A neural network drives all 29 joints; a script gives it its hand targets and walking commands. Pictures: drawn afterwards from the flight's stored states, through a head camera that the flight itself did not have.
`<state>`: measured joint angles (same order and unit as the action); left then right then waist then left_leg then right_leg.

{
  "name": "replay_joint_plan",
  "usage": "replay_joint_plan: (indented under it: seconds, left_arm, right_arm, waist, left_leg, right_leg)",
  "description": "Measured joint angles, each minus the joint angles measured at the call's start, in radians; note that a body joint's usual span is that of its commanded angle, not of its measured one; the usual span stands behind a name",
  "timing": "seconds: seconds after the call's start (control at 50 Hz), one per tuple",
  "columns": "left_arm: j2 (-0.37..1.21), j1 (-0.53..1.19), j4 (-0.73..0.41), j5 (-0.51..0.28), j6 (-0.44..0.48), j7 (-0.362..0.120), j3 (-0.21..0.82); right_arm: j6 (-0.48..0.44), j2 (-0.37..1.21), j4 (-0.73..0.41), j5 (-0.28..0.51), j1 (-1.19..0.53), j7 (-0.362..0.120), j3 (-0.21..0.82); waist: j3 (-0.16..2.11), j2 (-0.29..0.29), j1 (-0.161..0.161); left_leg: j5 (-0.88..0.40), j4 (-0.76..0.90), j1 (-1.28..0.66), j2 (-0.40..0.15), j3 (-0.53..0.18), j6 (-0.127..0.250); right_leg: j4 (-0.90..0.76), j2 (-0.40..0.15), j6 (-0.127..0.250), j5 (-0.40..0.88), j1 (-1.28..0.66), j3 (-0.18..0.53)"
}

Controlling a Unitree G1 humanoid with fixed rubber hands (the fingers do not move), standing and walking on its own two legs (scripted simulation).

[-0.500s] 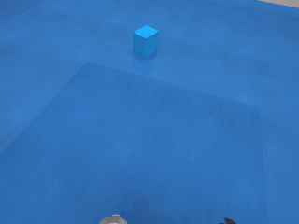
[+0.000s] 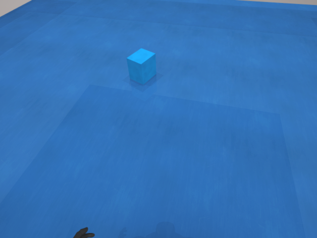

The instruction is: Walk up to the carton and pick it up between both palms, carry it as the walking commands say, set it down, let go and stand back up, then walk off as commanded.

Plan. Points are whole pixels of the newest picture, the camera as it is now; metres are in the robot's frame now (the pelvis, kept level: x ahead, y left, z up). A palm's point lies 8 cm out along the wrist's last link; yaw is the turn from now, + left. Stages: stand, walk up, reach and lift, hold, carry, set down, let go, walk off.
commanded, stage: walk up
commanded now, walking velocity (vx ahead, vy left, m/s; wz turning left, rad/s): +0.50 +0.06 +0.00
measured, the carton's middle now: (142, 66) +1.74 +0.14 -0.65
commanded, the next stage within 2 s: none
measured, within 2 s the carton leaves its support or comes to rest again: neither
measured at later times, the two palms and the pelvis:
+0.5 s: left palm (55, 222) +0.21 +0.32 -0.16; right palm (207, 177) +0.31 -0.15 -0.12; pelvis +0.23 +0.08 +0.00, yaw +0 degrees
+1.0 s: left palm (102, 117) +0.60 +0.24 -0.14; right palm (217, 149) +0.44 -0.22 -0.16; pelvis +0.48 +0.00 -0.01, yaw +1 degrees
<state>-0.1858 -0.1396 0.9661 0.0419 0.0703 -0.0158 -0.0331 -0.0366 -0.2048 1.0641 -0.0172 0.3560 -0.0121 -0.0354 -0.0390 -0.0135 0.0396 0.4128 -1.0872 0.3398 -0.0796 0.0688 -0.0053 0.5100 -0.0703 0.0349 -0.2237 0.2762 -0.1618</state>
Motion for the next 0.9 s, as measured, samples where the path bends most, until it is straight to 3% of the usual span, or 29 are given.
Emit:
replay_joint_plan:
  seconds: [0.08, 0.16, 0.22, 0.34, 0.38, 0.42, 0.46, 0.5, 0.58, 0.7, 0.78, 0.86, 0.9]
  left_arm:
    - [-0.008, -0.121, 0.053, -0.015, 0.001, 0.006, -0.009]
    - [-0.019, -0.228, 0.092, -0.018, 0.000, 0.005, -0.015]
    - [-0.022, -0.284, 0.108, -0.015, -0.004, 0.005, -0.010]
    - [-0.019, -0.344, 0.118, -0.017, -0.011, 0.001, -0.003]
    - [-0.021, -0.328, 0.118, -0.020, -0.019, 0.000, -0.002]
    - [-0.017, -0.284, 0.106, -0.021, -0.028, 0.001, -0.004]
    - [-0.025, -0.239, 0.098, -0.021, -0.028, 0.004, -0.007]
    - [-0.042, -0.192, 0.088, -0.024, -0.030, 0.002, -0.010]
    - [-0.067, -0.091, 0.060, -0.018, -0.047, -0.006, -0.020]
    - [-0.064, 0.057, 0.017, -0.017, -0.078, -0.033, -0.025]
    - [-0.051, 0.124, 0.008, -0.018, -0.078, -0.041, -0.015]
    - [-0.028, 0.146, -0.001, -0.014, -0.057, -0.041, -0.004]
    - [-0.013, 0.146, 0.001, -0.007, -0.031, -0.030, -0.005]
  right_arm:
    - [0.005, -0.034, -0.061, -0.012, -0.107, -0.010, -0.021]
    - [0.026, -0.053, -0.096, -0.013, -0.198, -0.031, -0.025]
    - [0.034, -0.055, -0.112, -0.008, -0.253, -0.046, -0.021]
    - [0.013, -0.012, -0.135, -0.005, -0.301, -0.050, 0.004]
    - [-0.012, 0.012, -0.134, -0.019, -0.306, -0.037, 0.005]
    - [-0.033, 0.025, -0.141, -0.020, -0.284, -0.020, 0.010]
    - [-0.041, 0.038, -0.123, -0.018, -0.237, -0.010, 0.016]
    - [-0.045, 0.043, -0.093, -0.015, -0.176, -0.002, 0.016]
    - [-0.048, 0.032, -0.024, -0.008, -0.041, 0.008, 0.003]
    - [-0.045, 0.021, 0.047, -0.001, 0.097, 0.010, 0.001]
    - [-0.045, 0.034, 0.062, -0.004, 0.144, 0.013, 0.003]
    - [-0.037, 0.046, 0.077, -0.002, 0.159, 0.011, 0.005]
    - [-0.029, 0.044, 0.087, 0.002, 0.142, 0.012, 0.006]
  waist:
    - [0.001, -0.020, -0.051]
    - [0.001, -0.017, -0.100]
    - [-0.002, -0.013, -0.121]
    - [0.017, 0.015, -0.148]
    - [0.006, 0.051, -0.139]
    - [-0.015, 0.055, -0.124]
    - [-0.020, 0.063, -0.098]
    - [-0.016, 0.073, -0.061]
    - [-0.004, 0.085, -0.002]
    - [-0.015, 0.071, 0.038]
    - [-0.025, 0.060, 0.071]
    - [-0.015, 0.041, 0.078]
    - [-0.023, 0.014, 0.062]
  left_leg:
    - [-0.156, -0.018, 0.155, -0.040, -0.017, -0.013]
    - [-0.256, 0.124, 0.223, -0.069, -0.006, -0.031]
    - [-0.290, 0.291, 0.219, -0.066, 0.003, -0.043]
    - [-0.297, 0.556, 0.095, -0.022, 0.067, -0.027]
    - [-0.230, 0.518, 0.088, 0.009, 0.088, 0.015]
    - [-0.176, 0.475, 0.073, 0.012, 0.097, 0.045]
    - [-0.160, 0.499, 0.022, 0.012, 0.105, 0.052]
    - [-0.149, 0.543, -0.040, 0.016, 0.107, 0.047]
    - [-0.135, 0.632, -0.162, 0.030, 0.103, 0.040]
    - [-0.110, 0.750, -0.322, 0.026, 0.105, 0.012]
    - [-0.078, 0.801, -0.408, 0.019, 0.100, -0.019]
    - [0.004, 0.776, -0.458, -0.002, 0.105, -0.065]
    - [0.089, 0.608, -0.415, -0.042, 0.101, -0.057]
  right_leg:
    - [-0.106, 0.013, -0.010, 0.006, -0.109, -0.017]
    - [-0.173, 0.013, -0.026, -0.008, -0.191, -0.013]
    - [-0.210, 0.008, -0.046, -0.027, -0.241, -0.017]
    - [-0.163, -0.017, -0.106, -0.143, -0.286, -0.022]
    - [0.036, -0.060, -0.088, -0.226, -0.217, 0.006]
    - [0.362, -0.042, -0.060, -0.255, -0.085, 0.077]
    - [0.572, -0.022, -0.045, -0.209, 0.028, 0.105]
    - [0.648, -0.021, -0.042, -0.144, 0.110, 0.108]
    - [0.618, -0.044, -0.058, -0.050, 0.223, 0.113]
    - [0.381, -0.057, -0.076, 0.093, 0.296, 0.094]
    - [0.223, -0.049, -0.073, 0.119, 0.283, 0.072]
    - [0.060, -0.020, -0.057, 0.110, 0.218, 0.038]
    - [0.059, 0.006, -0.024, 0.122, 0.194, 0.007]
